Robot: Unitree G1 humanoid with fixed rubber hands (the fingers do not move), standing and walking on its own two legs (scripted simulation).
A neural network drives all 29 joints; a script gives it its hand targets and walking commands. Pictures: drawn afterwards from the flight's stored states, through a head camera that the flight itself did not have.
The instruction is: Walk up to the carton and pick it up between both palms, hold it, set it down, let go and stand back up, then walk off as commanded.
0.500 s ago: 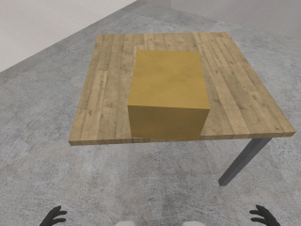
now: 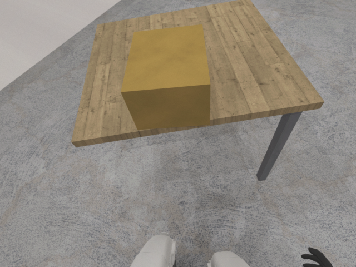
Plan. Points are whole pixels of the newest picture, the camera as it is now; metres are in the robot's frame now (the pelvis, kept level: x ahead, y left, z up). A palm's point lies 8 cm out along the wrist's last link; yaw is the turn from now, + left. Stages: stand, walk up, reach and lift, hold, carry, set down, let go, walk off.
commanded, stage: walk off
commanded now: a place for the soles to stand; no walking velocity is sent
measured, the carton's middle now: (170, 76) +0.66 +0.02 +0.01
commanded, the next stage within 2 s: stand in 1.72 s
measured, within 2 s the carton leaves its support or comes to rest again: neither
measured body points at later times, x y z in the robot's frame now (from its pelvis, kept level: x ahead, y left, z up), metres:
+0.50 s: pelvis -0.09 +0.02 +0.00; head -0.08 +0.03 +0.45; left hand +0.01 +0.32 -0.11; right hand +0.00 -0.30 -0.10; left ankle -0.10 +0.12 -0.72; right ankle -0.02 -0.10 -0.70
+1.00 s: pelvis -0.11 +0.00 +0.01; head -0.07 -0.02 +0.45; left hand +0.00 +0.30 -0.08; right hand +0.00 -0.31 -0.11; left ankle -0.12 +0.14 -0.72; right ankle -0.09 -0.13 -0.72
